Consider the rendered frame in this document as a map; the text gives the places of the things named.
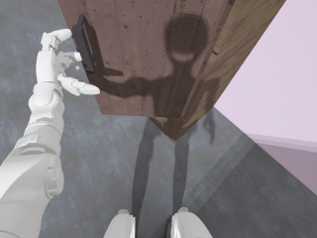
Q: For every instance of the left robot forearm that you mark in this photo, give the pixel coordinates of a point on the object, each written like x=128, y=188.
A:
x=44, y=130

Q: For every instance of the cupboard door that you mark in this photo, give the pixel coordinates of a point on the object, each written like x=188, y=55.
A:
x=148, y=52

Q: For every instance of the robot right thigh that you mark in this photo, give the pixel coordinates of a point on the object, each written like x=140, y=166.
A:
x=186, y=224

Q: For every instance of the handle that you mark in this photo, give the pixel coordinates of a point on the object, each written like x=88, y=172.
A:
x=82, y=44

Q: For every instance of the robot left shin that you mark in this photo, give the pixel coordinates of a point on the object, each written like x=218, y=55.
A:
x=123, y=211

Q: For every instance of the left robot hand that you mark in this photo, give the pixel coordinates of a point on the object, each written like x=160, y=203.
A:
x=49, y=66

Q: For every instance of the robot left upper arm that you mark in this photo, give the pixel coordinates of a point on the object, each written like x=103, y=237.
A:
x=27, y=184

